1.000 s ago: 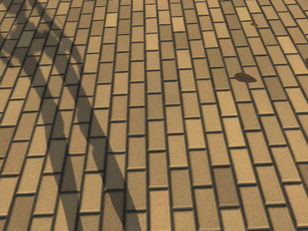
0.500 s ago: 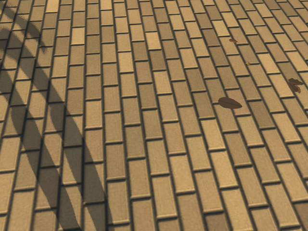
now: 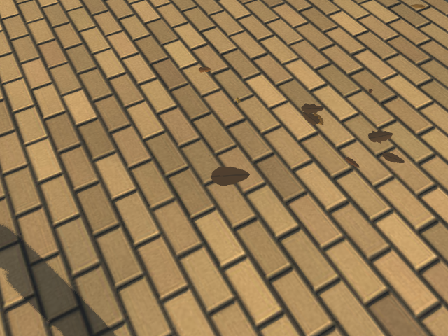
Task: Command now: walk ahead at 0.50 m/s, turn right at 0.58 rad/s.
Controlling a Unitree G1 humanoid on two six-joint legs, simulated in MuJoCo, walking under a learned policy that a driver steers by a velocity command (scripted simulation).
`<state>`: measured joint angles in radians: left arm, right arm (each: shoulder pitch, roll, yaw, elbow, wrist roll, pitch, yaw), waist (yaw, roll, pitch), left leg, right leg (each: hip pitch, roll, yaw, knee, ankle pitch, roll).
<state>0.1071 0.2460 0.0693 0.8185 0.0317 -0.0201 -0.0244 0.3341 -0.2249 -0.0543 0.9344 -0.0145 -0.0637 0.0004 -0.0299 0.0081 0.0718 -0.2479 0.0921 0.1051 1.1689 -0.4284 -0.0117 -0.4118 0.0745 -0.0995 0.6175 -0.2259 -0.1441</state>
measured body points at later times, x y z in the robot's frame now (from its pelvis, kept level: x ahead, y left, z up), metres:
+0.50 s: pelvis +0.28 +0.01 +0.00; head +0.32 +0.01 +0.45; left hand +0.33 +0.30 -0.13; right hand +0.44 -0.27 -0.08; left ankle +0.41 +0.08 -0.72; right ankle +0.08 -0.04 -0.69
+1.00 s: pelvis +0.52 -0.09 +0.01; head +0.54 -0.11 +0.46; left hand +0.79 +0.05 -0.08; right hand +0.39 -0.31 -0.14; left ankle +0.42 +0.08 -0.70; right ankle +0.58 -0.19 -0.72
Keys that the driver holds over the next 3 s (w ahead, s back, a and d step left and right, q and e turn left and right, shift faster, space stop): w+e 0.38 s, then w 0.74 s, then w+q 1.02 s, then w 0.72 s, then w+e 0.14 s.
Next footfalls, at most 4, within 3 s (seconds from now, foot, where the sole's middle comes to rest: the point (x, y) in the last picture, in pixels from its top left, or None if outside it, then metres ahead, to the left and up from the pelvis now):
0.46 left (209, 333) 0.45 0.07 -0.76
0.96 right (301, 276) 0.61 -0.21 -0.76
1.52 left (264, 188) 0.94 -0.13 -0.76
2.04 right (300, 122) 1.26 -0.30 -0.76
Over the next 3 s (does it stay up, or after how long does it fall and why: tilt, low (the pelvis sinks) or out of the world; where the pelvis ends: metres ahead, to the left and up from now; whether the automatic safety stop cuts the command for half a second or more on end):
stays up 1.54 -0.06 0.02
